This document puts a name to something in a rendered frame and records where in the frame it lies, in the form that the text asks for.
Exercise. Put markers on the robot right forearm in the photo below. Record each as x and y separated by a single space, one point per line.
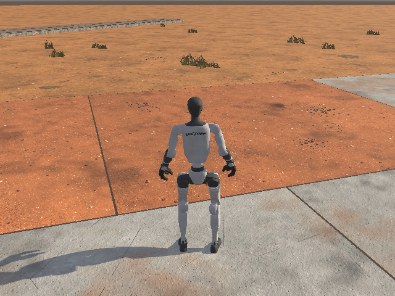
228 159

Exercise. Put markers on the left robot upper arm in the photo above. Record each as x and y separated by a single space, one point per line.
176 130

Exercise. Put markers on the robot left hand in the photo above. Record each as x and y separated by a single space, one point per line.
162 172

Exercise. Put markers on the right robot upper arm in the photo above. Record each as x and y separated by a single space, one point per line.
214 128

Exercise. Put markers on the robot right foot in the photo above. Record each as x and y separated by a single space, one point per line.
214 248

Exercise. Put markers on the robot torso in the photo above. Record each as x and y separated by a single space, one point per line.
196 144

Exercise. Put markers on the robot left forearm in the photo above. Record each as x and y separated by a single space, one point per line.
166 161

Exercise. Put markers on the robot right hand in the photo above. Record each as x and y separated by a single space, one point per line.
227 168

